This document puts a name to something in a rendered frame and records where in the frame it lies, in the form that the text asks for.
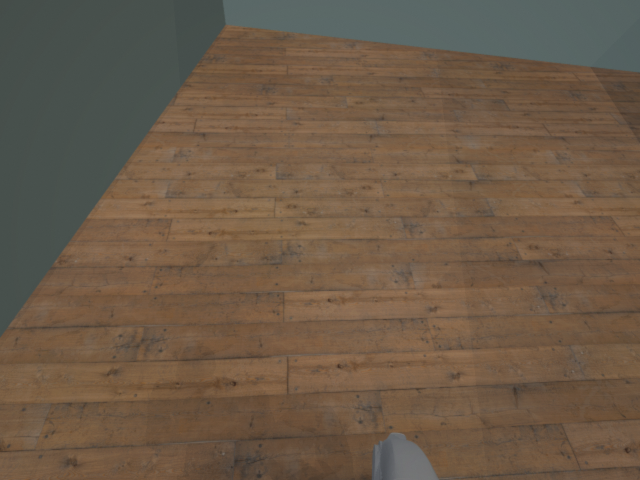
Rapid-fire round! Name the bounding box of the robot right thigh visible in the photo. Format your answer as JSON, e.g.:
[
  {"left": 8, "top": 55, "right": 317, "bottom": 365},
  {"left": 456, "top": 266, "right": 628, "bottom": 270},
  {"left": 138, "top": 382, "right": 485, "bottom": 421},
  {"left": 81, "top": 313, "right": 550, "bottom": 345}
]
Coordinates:
[{"left": 372, "top": 438, "right": 439, "bottom": 480}]

